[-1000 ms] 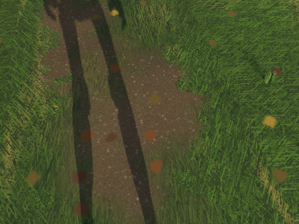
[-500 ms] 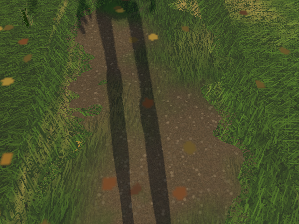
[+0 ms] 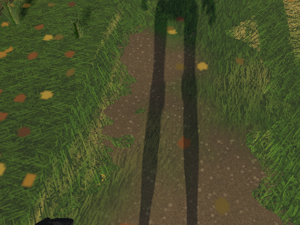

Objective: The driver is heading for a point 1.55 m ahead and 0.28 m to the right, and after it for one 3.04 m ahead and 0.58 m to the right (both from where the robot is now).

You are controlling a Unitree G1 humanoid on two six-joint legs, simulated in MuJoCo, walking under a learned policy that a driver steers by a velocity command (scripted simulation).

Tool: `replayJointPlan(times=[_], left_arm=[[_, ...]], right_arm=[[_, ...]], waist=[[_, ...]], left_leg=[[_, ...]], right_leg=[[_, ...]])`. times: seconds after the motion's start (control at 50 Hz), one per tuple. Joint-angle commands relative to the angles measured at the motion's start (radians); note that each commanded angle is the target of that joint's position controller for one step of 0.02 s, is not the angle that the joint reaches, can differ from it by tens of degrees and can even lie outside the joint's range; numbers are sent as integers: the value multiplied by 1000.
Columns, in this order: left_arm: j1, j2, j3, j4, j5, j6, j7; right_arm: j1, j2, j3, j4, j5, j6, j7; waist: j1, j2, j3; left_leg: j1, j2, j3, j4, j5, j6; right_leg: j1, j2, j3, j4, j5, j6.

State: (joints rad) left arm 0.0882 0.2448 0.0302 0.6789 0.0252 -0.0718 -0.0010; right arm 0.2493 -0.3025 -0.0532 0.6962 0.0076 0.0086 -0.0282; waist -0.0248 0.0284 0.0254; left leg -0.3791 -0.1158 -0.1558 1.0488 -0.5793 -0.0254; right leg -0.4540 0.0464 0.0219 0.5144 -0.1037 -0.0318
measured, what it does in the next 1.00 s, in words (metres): steps on the spot, turning right: left foot, then left foot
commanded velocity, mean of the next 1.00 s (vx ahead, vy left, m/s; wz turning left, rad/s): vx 0.02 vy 0.00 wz -0.28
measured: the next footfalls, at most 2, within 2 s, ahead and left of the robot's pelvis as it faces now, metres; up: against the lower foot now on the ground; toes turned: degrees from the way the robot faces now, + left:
left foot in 0.22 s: +0.07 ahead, +0.15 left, +0.00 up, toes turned -2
left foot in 0.84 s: +0.14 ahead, +0.13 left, +0.00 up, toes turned -24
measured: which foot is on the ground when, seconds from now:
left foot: up 0.00-0.20, down 0.22-0.48, up 0.50-0.82, down 0.84-1.00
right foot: down 0.00-0.86, up 0.88-1.00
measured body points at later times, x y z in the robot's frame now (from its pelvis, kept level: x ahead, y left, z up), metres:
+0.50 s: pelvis +0.05 +0.00 -0.01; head +0.07 -0.02 +0.44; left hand +0.22 +0.27 -0.10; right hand +0.14 -0.29 -0.12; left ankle +0.03 +0.15 -0.72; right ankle +0.09 -0.10 -0.73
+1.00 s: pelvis +0.05 +0.04 +0.01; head +0.08 +0.06 +0.46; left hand +0.30 +0.26 -0.09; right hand +0.07 -0.26 -0.07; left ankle +0.10 +0.14 -0.73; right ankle +0.00 -0.09 -0.65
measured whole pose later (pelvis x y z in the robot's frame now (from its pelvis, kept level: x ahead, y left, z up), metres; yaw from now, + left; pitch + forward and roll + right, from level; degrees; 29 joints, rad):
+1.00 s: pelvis +0.05 +0.04 +0.01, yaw -22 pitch +1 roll -1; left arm 0.18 0.34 0.10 0.67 -0.01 0.05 0.03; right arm 0.22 -0.25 -0.06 0.69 -0.02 -0.01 -0.02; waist -0.01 -0.05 0.01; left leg -0.25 -0.01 -0.03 0.47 -0.24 0.02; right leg -0.53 0.12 0.18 1.09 -0.41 0.06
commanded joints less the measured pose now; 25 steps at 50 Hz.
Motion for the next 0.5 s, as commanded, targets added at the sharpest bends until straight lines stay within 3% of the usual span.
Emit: replayJointPlan(times=[0.02,0.04,0.08,0.14,0.18,0.2,0.22,0.24,0.28,0.32,0.38,0.42,0.44,0.46,0.48,0.5], left_arm=[[16,102,18,-57,-7,21,0],[-15,113,21,-52,-1,30,-2],[-26,113,25,-42,1,39,-3],[17,125,30,-20,-10,46,1],[14,110,21,-12,-19,52,1],[41,93,13,1,-23,51,-2],[58,85,9,9,-19,46,-7],[66,105,18,-5,-18,41,-13],[1,122,28,-26,-24,41,-8],[31,116,36,-25,-29,49,-2],[65,111,49,-39,-29,62,-12],[74,100,54,-52,-30,69,-21],[84,100,57,-54,-32,72,-25],[87,128,66,-61,-32,74,-26],[96,180,84,-66,-30,76,-22],[163,221,95,-66,-24,76,-20]], right_arm=[[48,-124,-37,-46,-3,38,-10],[58,-88,-28,-44,-3,45,-9],[76,-30,-10,-29,-8,38,-8],[51,-31,-7,-21,-9,26,-3],[63,-20,-7,-3,-15,23,2],[49,-25,-8,-7,-27,23,3],[39,-64,-14,-23,-43,20,-1],[17,-136,-34,-25,-40,20,-5],[15,-97,-34,-17,-36,9,-8],[3,-109,-43,-25,-30,-2,-16],[-8,-115,-52,-43,-15,-14,-34],[-29,-116,-55,-55,-6,-16,-43],[-33,-119,-58,-58,-3,-14,-45],[-5,-121,-63,-58,-6,-13,-46],[9,-102,-62,-73,-17,-10,-46],[-53,-77,-53,-98,-22,-8,-46]], waist=[[12,-93,-145],[-11,-124,-109],[-12,-175,-110],[16,-186,-154],[-4,-170,-141],[-5,-155,-118],[-1,-111,-102],[37,3,-48],[12,84,-7],[20,150,3],[22,157,-26],[27,138,-35],[31,114,-39],[16,40,-44],[-4,-123,-55],[47,-267,-86]], left_leg=[[-163,111,1,122,29,-50],[-90,118,39,27,64,-52],[23,114,105,-149,92,-54],[100,123,114,-344,201,-38],[206,114,130,-532,353,-9],[254,115,124,-592,386,11],[301,184,60,-595,415,42],[217,225,31,-586,290,84],[93,227,19,-656,120,100],[102,278,-18,-676,220,110],[141,388,-66,-632,490,173],[150,410,-51,-580,604,179],[139,391,-18,-545,606,159],[106,334,48,-482,535,117],[40,217,177,-346,428,43],[-124,77,226,-129,194,-32]], right_leg=[[271,-317,367,-173,132,-199],[177,-260,290,-203,88,-173],[123,-196,190,-215,107,-160],[184,-221,204,-192,60,-184],[136,-205,206,-181,-91,-157],[89,-179,205,-185,-194,-113],[23,-157,197,-167,-291,-60],[-7,-86,127,-137,-330,-18],[44,-28,54,-18,-231,13],[11,-4,20,85,-141,4],[-22,-23,-5,219,-183,-11],[-16,-42,-14,236,-194,-25],[17,-45,-11,193,-133,-38],[71,-60,36,131,68,-58],[121,-117,189,35,210,-112],[262,-231,453,-90,299,-233]])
